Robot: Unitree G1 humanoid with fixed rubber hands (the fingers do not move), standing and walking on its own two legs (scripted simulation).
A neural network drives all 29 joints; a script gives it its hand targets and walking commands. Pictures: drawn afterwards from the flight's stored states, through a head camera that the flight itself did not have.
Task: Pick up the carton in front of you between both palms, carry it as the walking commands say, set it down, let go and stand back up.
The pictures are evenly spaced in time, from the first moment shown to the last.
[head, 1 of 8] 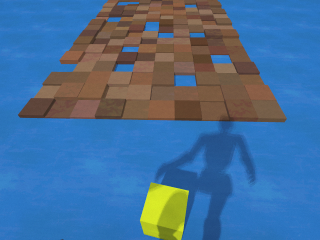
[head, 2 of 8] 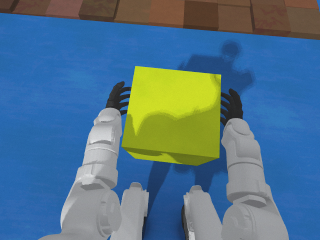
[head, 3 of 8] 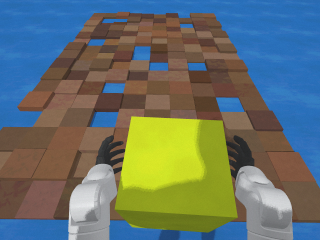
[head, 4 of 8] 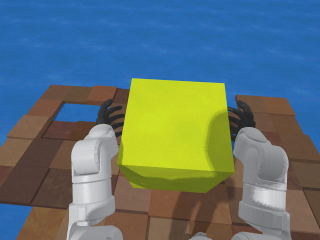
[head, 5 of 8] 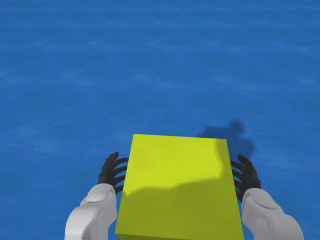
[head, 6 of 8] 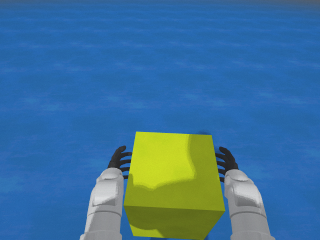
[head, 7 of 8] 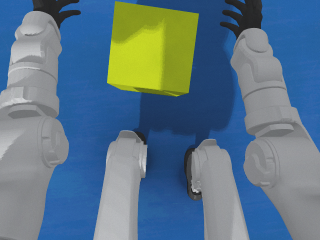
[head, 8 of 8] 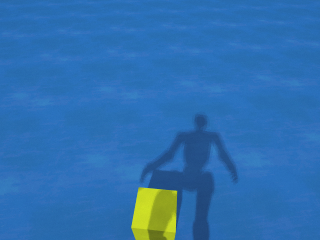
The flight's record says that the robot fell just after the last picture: no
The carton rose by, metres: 0.77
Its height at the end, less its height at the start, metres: +0.00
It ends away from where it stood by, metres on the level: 7.06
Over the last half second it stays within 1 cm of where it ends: yes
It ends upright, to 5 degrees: yes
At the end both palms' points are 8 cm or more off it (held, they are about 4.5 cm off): yes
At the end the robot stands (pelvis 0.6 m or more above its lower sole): yes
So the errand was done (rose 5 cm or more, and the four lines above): yes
